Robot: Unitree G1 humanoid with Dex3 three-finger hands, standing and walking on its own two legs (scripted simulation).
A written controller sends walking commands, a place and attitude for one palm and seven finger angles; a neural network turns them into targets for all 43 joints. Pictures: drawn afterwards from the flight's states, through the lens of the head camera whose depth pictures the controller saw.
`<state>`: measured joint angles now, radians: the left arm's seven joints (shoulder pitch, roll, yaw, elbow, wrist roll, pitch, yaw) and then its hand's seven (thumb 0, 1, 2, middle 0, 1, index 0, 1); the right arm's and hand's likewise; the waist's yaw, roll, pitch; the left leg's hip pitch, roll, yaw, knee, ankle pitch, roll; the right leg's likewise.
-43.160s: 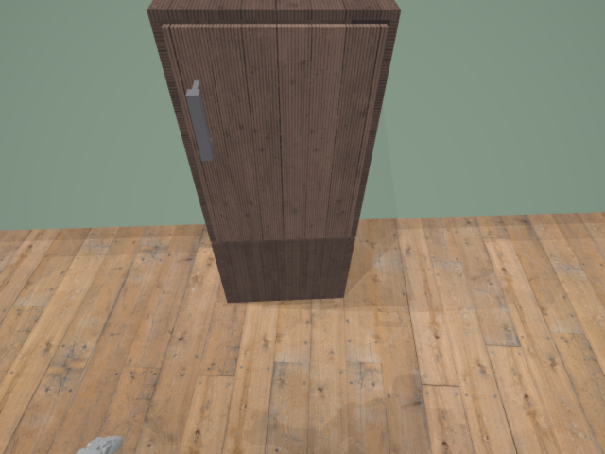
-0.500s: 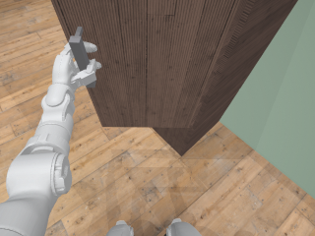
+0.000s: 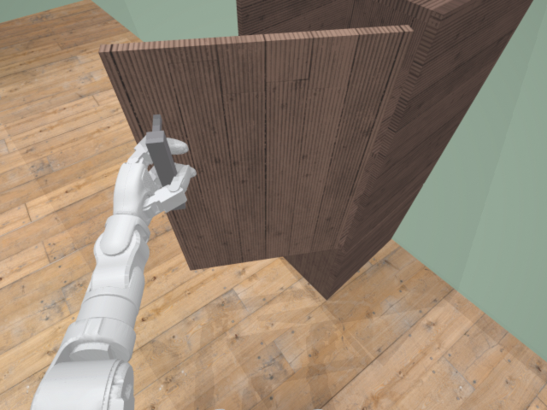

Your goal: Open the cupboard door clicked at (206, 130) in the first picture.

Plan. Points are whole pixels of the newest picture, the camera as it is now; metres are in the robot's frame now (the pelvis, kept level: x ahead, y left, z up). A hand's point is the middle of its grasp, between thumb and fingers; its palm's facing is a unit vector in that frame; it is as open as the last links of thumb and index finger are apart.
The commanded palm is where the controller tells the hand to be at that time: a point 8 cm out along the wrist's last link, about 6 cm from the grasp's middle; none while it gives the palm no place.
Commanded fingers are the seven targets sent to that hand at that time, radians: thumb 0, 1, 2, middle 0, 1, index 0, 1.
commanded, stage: pull the door open along its arc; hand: left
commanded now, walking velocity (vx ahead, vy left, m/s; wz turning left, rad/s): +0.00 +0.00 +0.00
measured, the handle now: (168, 164) +0.47 +0.16 +0.09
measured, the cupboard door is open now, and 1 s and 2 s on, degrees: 58 88 91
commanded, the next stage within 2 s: open thumb and fingers to let go in 0.60 s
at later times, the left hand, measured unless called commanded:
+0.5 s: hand (229, 265) +0.29 +0.05 +0.09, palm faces +0.32 -0.95 +0.03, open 5.8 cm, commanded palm +0.23 +0.11 +0.09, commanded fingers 0.00 0.90 0.90 -0.40 -1.35 -0.40 -1.35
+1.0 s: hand (244, 283) +0.27 +0.03 +0.10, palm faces +0.33 -0.94 +0.01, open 8.0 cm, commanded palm +0.22 +0.08 +0.09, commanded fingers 0.00 -0.22 0.42 -0.32 -1.23 -0.32 -1.23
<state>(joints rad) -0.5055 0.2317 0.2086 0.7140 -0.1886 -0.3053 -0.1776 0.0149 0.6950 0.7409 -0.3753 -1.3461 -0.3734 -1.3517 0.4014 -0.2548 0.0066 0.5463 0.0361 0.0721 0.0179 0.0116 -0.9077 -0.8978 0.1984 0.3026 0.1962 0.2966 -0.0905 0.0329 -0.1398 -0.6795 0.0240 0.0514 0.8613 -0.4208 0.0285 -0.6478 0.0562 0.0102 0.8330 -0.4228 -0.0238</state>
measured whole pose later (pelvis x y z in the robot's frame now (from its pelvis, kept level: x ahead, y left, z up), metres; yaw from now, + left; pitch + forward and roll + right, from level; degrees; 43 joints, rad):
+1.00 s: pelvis +0.00 -0.05 +0.01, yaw +5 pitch +4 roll +1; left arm 0.17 -0.08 -0.25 0.00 0.03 -0.14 0.45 0.01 0.36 0.67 -0.36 -1.29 -0.36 -1.30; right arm 0.21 -0.20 0.01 0.54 -0.03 0.04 0.01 0.02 -0.91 -0.90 0.20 0.30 0.19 0.30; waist 0.00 0.04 -0.09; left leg -0.48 0.00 -0.04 0.78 -0.38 -0.03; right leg -0.44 0.04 -0.08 0.81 -0.44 -0.09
